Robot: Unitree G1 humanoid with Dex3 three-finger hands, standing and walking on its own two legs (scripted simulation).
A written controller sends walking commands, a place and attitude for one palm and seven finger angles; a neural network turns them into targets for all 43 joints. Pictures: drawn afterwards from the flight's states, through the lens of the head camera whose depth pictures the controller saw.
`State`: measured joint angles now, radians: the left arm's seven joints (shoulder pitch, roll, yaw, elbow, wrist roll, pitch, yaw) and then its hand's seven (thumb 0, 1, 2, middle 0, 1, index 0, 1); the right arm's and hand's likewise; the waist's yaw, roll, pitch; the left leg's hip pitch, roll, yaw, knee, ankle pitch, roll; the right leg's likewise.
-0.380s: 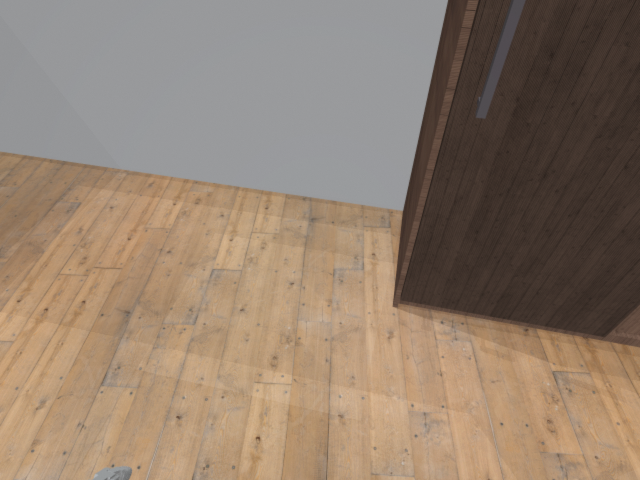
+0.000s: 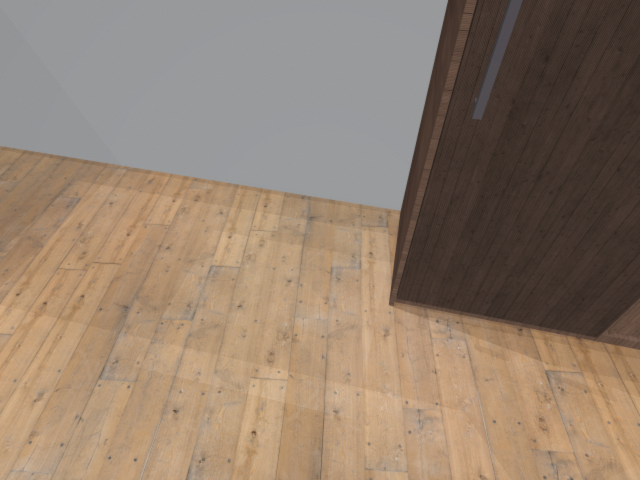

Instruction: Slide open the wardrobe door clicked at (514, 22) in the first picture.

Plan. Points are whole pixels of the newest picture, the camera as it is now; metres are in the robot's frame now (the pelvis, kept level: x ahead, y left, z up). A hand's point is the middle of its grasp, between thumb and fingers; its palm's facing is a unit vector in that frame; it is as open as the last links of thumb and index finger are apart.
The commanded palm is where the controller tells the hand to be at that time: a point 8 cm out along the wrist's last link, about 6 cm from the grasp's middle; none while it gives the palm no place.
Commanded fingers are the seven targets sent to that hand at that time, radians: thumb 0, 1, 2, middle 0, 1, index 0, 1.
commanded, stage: stand and wait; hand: left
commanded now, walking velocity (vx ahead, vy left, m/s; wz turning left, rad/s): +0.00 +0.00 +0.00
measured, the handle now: (501, 34) +0.85 -0.29 +0.22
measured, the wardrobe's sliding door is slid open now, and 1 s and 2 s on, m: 0.00 0.00 0.00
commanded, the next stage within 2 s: look at it before walking up in 0.44 s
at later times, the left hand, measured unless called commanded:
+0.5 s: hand out of the picture +0.07 +0.25 -0.15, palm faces -0.03 -0.94 -0.34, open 7.4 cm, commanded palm none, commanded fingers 0.00 0.90 0.90 -0.20 -0.30 -0.20 -0.30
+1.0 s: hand out of the picture +0.09 +0.25 -0.15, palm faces -0.03 -0.94 -0.33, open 7.4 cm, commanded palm none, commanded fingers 0.00 0.90 0.90 -0.20 -0.30 -0.20 -0.30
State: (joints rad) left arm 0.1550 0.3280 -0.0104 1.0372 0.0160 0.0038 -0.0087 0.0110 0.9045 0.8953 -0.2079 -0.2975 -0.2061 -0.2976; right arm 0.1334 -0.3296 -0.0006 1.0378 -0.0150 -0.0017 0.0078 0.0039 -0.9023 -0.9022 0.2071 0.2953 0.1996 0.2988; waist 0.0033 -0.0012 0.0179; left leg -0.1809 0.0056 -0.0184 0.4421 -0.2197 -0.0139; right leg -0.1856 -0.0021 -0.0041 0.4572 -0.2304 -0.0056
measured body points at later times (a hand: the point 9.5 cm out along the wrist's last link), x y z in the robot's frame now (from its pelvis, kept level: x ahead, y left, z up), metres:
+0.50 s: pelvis +0.00 +0.00 +0.00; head +0.00 +0.00 +0.45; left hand +0.08 +0.30 -0.13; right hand +0.07 -0.29 -0.13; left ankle +0.01 +0.13 -0.74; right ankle +0.01 -0.12 -0.74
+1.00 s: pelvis +0.01 +0.00 +0.00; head +0.02 +0.00 +0.45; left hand +0.09 +0.29 -0.13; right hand +0.10 -0.30 -0.13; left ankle +0.01 +0.13 -0.74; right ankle +0.01 -0.12 -0.74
